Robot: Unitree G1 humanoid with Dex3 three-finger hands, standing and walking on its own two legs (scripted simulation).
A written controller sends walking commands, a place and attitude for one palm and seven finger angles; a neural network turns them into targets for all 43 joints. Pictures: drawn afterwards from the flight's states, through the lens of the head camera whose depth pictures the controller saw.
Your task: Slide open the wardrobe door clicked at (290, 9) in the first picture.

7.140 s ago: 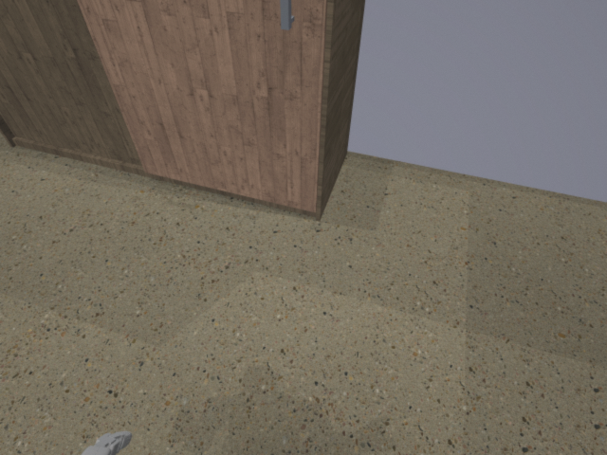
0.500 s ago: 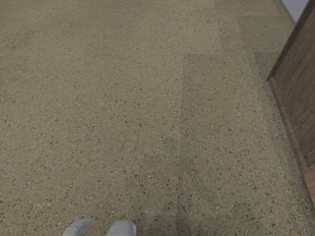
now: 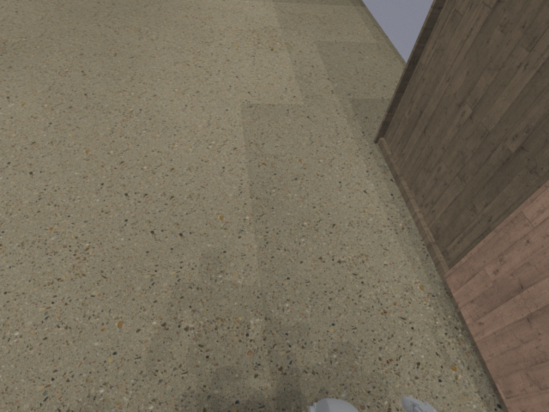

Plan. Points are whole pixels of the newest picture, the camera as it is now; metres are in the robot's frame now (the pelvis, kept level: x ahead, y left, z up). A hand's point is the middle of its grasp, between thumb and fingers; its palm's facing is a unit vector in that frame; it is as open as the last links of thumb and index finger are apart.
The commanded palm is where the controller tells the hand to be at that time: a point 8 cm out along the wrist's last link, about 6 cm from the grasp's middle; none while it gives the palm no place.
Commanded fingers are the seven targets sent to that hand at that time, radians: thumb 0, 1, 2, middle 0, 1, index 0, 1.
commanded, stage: turn to face it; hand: right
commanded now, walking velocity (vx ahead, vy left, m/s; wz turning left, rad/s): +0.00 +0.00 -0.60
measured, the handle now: out of the picture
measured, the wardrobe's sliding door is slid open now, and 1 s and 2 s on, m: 0.00 0.00 0.00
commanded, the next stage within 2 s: take the last steps up to it in 2.00 s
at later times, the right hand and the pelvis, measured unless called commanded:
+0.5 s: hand out of the picture +0.02 -0.30 -0.17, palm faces +0.32 +0.91 -0.25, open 7.4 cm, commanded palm none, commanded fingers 0.00 -0.90 -0.90 0.20 0.30 0.20 0.30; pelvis +0.01 -0.06 +0.00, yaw -17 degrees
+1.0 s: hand out of the picture +0.00 -0.22 -0.14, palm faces +0.54 +0.79 -0.30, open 7.4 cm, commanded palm none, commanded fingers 0.00 -0.90 -0.90 0.20 0.30 0.20 0.30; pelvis +0.02 +0.00 +0.00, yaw -36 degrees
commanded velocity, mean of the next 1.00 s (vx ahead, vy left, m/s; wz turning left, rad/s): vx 0.00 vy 0.00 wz -0.60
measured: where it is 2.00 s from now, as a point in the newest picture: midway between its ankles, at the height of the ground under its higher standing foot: outside the picture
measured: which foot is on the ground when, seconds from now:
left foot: down 0.00-0.26, up 0.28-0.78, down 0.80-1.00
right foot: up 0.00-0.24, down 0.26-0.80, up 0.82-1.00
